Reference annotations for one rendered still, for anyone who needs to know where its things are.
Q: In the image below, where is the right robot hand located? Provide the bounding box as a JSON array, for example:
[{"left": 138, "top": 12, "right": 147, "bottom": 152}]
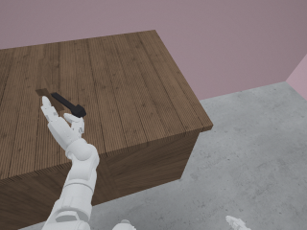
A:
[{"left": 225, "top": 216, "right": 251, "bottom": 230}]

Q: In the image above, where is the left robot forearm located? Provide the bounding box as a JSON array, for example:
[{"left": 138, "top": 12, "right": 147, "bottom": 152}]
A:
[{"left": 41, "top": 138, "right": 100, "bottom": 230}]

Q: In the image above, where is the left robot shin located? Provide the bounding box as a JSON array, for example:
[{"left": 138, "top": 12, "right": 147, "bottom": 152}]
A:
[{"left": 121, "top": 219, "right": 130, "bottom": 224}]

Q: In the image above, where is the counter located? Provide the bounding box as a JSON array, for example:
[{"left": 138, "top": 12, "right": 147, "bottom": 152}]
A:
[{"left": 0, "top": 30, "right": 214, "bottom": 230}]

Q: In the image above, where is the left robot upper arm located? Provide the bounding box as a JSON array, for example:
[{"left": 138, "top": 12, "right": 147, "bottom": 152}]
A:
[{"left": 42, "top": 220, "right": 90, "bottom": 230}]

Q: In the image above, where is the tap lever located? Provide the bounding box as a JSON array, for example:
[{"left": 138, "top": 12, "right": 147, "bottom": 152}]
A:
[{"left": 51, "top": 92, "right": 86, "bottom": 118}]

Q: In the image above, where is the left robot hand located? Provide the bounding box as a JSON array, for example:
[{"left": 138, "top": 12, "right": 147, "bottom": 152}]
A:
[{"left": 41, "top": 96, "right": 84, "bottom": 150}]

